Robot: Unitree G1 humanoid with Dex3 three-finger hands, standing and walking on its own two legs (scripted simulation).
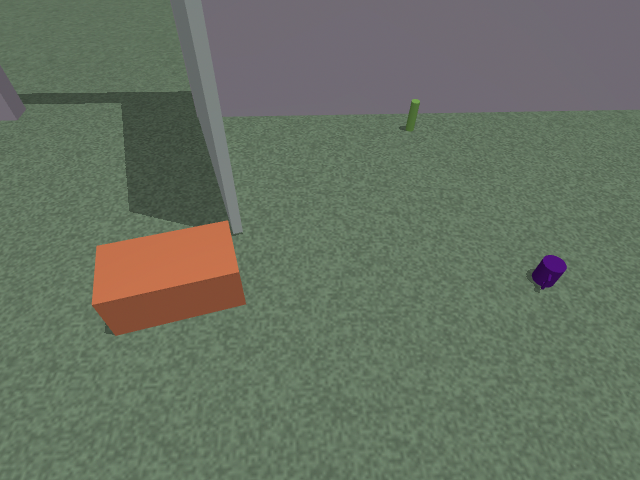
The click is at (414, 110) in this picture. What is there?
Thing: slim round
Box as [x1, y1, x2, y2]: [406, 99, 419, 131]
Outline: 413,99 411,101 406,124 406,129 409,131 413,129 419,104 419,100
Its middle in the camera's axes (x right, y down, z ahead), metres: +0.53 -0.70 +2.17
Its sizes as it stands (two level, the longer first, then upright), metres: 0.046 0.046 0.173
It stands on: the floor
